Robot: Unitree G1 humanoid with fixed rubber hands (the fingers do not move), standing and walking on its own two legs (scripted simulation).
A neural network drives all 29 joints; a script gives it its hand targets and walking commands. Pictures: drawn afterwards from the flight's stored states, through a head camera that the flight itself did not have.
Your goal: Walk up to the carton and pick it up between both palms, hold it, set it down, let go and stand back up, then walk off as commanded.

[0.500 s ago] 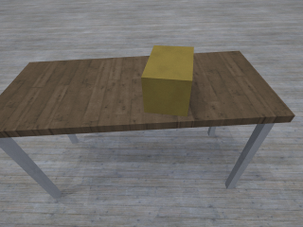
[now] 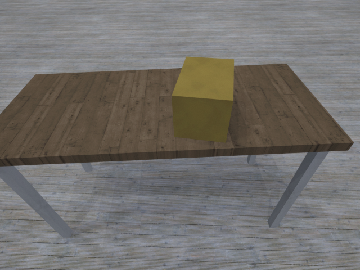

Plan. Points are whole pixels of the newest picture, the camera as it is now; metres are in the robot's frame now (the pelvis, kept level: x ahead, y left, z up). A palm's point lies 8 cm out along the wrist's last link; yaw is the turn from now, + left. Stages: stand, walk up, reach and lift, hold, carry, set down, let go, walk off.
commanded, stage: walk up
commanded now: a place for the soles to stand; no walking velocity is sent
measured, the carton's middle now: (204, 97) +0.67 -0.09 +0.05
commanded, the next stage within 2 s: none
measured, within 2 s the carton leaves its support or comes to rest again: neither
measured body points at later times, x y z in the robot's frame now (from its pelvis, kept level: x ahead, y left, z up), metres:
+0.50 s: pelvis +0.05 -0.09 -0.02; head +0.06 -0.11 +0.43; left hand +0.14 +0.22 -0.12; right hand +0.08 -0.42 -0.15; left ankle +0.00 +0.11 -0.69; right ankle +0.09 -0.17 -0.72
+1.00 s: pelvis +0.15 -0.14 +0.00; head +0.17 -0.13 +0.45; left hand +0.20 +0.17 -0.13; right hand +0.23 -0.46 -0.12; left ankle +0.21 -0.03 -0.70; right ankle +0.09 -0.17 -0.72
